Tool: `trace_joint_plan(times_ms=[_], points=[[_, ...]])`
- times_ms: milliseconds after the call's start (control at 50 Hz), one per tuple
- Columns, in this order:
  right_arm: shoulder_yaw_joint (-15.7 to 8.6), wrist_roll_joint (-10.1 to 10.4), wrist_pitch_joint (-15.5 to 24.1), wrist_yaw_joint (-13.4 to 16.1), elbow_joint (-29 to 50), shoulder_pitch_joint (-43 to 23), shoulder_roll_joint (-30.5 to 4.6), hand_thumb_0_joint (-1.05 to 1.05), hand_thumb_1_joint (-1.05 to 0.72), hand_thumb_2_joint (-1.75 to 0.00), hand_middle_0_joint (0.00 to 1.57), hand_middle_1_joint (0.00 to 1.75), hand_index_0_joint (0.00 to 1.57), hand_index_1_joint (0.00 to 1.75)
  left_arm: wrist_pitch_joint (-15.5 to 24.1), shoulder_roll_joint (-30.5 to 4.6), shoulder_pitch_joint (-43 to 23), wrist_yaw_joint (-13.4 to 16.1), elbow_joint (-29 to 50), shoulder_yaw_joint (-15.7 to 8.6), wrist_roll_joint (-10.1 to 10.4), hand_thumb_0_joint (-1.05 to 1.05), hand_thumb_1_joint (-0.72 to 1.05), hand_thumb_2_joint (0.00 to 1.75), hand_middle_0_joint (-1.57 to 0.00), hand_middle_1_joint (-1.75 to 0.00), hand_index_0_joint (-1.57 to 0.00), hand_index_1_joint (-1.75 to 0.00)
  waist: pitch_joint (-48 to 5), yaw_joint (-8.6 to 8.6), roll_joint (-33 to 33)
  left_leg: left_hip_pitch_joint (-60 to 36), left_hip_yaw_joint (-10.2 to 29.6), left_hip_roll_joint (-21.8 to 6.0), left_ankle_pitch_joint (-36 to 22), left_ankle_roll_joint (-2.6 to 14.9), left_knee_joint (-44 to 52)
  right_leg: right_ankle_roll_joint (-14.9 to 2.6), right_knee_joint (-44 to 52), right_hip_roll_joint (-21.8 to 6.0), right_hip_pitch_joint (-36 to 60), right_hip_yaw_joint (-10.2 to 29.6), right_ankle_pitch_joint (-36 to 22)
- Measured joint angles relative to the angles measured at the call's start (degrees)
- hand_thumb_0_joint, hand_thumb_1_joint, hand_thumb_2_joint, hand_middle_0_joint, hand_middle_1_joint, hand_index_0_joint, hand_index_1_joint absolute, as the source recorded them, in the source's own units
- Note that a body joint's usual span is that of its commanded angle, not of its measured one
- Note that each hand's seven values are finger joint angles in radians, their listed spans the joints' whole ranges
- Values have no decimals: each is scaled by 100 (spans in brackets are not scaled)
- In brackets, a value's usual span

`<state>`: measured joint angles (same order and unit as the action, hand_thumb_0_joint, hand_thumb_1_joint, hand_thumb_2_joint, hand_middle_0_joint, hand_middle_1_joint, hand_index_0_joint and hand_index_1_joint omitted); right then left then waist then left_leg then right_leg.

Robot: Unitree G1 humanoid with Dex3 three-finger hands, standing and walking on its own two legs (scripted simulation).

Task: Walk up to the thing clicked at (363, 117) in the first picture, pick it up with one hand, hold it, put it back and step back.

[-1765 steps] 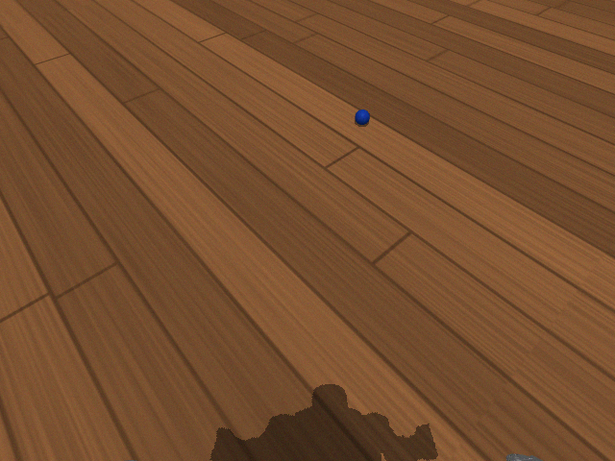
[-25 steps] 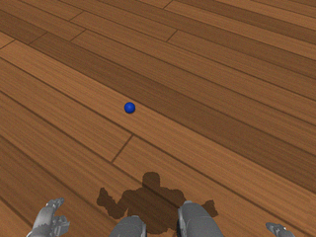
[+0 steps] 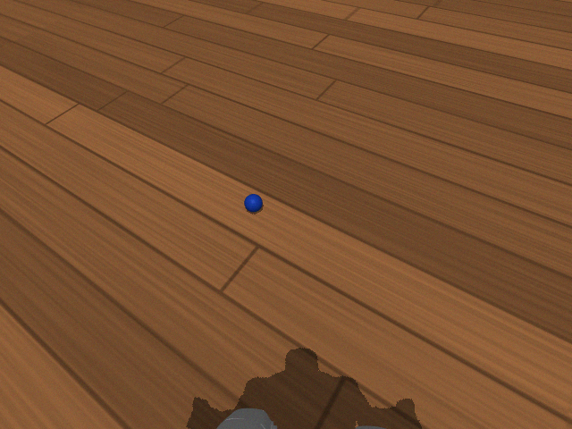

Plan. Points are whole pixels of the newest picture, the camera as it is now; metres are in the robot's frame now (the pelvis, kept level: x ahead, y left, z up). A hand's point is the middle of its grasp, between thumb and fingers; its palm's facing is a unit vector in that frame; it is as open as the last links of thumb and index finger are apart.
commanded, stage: step back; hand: left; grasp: from above
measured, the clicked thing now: (253, 203) +1.05 +0.25 -0.72
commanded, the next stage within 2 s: stand in 0.84 s
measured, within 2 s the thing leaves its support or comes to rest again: neither
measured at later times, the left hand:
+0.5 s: hand out of the picture +0.09 +0.26 -0.14, palm faces +0.03 -0.92 -0.39, open 7.4 cm
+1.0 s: hand (133, 420) +0.13 +0.28 -0.14, palm faces -0.01 -0.94 -0.34, open 7.4 cm
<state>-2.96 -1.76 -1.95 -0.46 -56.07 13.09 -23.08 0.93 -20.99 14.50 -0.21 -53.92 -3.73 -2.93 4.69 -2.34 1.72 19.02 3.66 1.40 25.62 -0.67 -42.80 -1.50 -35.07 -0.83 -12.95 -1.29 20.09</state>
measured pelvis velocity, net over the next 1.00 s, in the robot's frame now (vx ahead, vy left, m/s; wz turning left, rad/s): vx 0.05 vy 0.02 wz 0.00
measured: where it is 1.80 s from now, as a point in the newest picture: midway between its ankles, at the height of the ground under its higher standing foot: outside the picture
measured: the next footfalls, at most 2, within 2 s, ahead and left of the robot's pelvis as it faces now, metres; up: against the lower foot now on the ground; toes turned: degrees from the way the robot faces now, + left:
left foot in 0.04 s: +0.05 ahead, +0.14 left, +0.00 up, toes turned +0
left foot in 0.58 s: +0.11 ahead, +0.15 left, +0.00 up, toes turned +2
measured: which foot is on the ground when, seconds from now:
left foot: up 0.00-0.02, down 0.04-0.32, up 0.34-0.56, down 0.58-1.00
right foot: down 0.00-1.00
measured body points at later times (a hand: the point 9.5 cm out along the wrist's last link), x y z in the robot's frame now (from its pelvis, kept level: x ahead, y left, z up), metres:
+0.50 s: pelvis +0.02 +0.00 +0.00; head +0.04 -0.02 +0.45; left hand +0.09 +0.31 -0.11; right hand +0.10 -0.32 -0.13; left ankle +0.04 +0.14 -0.70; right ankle +0.03 -0.11 -0.73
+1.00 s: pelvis +0.05 +0.02 +0.01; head +0.06 +0.03 +0.46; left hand +0.13 +0.33 -0.12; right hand +0.17 -0.26 -0.11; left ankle +0.07 +0.15 -0.73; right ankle +0.03 -0.11 -0.73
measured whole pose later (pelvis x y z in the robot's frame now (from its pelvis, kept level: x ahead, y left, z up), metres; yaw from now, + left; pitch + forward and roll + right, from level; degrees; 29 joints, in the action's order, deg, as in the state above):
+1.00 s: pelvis +0.05 +0.02 +0.01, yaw +0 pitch -3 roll +0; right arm -0.2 -0.5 1.3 -0.5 -63.0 1.3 -18.7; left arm 1.2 -20.6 4.6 -0.1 -63.9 0.1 -0.5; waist 4.3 -1.1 -0.3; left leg 10.8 -1.7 -1.5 10.9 -0.3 -24.2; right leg 1.6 -23.0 -1.9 -6.6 -0.8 13.9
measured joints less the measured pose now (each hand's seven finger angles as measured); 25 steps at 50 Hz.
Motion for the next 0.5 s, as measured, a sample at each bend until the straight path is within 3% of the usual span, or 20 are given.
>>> trace_joint_plan(times_ms=[40, 80, 100, 140, 200, 280, 320, 380, 440, 500], points=[[-16, -4, 49, -26, -67, 28, 47, 1, -91, -90, 20, 30, 20, 30, -18, -64, -35, -10, 26, 10, 26, 1, 90, 90, -21, -30, -21, -30, 1, 16, -46, -360, -193, -43, -180, 52, 681, 41, -104, -76, -56, -82, 49], [-40, -19, 125, -28, -113, -52, 161, 1, -91, -90, 20, 30, 20, 30, -60, -153, -74, -3, 19, 36, 54, 1, 90, 90, -21, -30, -21, -30, 95, 3, -257, -557, -316, 98, -966, 85, 1104, 97, -301, -242, -114, 1, 127], [-40, -28, 174, -36, -93, -73, 206, 1, -91, -90, 20, 30, 20, 30, -85, -171, -72, -1, -18, 50, 82, 1, 90, 90, -21, -30, -21, -30, 85, 6, -315, -560, -363, 126, -1024, 100, 1113, 71, -435, -239, -182, 86, 262], [-29, -34, 265, -66, -21, -79, 267, 1, -91, -90, 20, 30, 20, 30, -141, -185, -89, -10, -127, 67, 111, 1, 90, 90, -21, -30, -20, -30, 14, 76, -317, -530, -368, 84, -959, 182, 1065, 21, -971, -91, -401, 199, 776], [9, -39, 339, -66, 61, -68, 343, 1, -91, -90, 20, 30, 20, 30, -113, -221, -127, -37, -191, 72, 139, 1, 90, 90, -21, -30, -20, -30, -40, 139, -334, -616, -378, -9, -961, 183, 1146, -16, -1298, -11, -598, 210, 899], [13, -51, 284, -82, 92, -111, 313, 1, -90, -90, 20, 30, 20, 30, 15, -209, -193, -82, -218, 48, 134, 1, 91, 90, -21, -30, -20, -30, -81, 216, -282, -629, -376, -133, -861, 81, 1033, 15, -452, -42, -457, 107, 481], [9, -7, 208, -70, 82, -126, 241, 1, -90, -90, 20, 30, 20, 30, 88, -147, -255, -52, -252, 30, 106, 1, 91, 90, -21, -30, -20, -30, -65, 231, -117, -553, -294, -280, -656, 14, 705, 16, -17, 83, -266, -6, -356], [1, 25, 86, 0, -27, -139, 202, 1, -91, -90, 20, 30, 20, 30, 174, -49, -290, -18, -234, 47, 46, 1, 90, 90, -21, -30, -20, -30, -151, 163, -18, -165, 35, -134, 90, 83, -189, -45, -70, 148, -267, -83, -313], [-13, 52, 115, 9, -100, -139, 123, 1, -91, -90, 20, 30, 20, 30, 207, 61, -344, 8, -211, 76, 55, 0, 90, 90, -21, -30, -20, -30, -102, 102, 24, 147, 115, -39, 103, 105, -700, -41, 91, 90, -136, -116, -301], [-8, 49, 168, -5, -165, -136, 73, 1, -91, -90, 20, 30, 20, 30, 220, 92, -381, 4, -220, 102, 57, 0, 90, 90, -21, -30, -21, -30, -56, 63, 6, 176, -17, -148, 6, 73, -305, 20, 185, 8, -57, -123, -296]])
